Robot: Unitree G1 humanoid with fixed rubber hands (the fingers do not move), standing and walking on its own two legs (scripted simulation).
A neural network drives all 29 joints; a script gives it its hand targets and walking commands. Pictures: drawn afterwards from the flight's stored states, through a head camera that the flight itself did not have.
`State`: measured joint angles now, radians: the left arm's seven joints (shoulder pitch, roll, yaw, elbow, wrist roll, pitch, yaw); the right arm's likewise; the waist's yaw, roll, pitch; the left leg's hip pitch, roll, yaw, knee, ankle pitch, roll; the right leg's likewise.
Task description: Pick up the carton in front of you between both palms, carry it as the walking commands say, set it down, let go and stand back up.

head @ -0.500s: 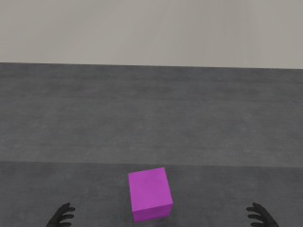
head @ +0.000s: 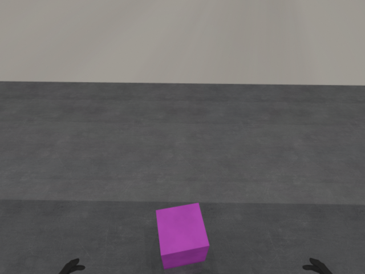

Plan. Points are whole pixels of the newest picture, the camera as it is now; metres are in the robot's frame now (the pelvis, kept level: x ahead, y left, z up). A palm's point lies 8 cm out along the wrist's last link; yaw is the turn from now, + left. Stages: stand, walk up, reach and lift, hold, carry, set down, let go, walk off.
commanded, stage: stand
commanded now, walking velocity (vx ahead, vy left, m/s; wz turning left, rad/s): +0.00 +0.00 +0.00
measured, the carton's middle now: (181, 236) +0.42 +0.03 -0.65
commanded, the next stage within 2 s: none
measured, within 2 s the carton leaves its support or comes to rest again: neither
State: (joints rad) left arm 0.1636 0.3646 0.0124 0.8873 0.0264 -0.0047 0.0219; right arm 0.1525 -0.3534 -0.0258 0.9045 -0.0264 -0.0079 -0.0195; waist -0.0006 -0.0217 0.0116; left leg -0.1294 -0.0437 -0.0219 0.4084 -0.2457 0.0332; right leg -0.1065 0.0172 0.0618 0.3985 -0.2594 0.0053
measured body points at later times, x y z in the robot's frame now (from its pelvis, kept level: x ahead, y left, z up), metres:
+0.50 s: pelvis -0.01 +0.00 +0.00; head -0.02 +0.01 +0.45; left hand +0.09 +0.31 -0.12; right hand +0.09 -0.31 -0.10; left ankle -0.02 +0.10 -0.74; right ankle -0.03 -0.13 -0.74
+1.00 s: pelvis -0.02 +0.00 +0.00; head -0.02 +0.00 +0.45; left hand +0.08 +0.31 -0.12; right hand +0.09 -0.32 -0.11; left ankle -0.02 +0.10 -0.74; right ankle -0.03 -0.13 -0.74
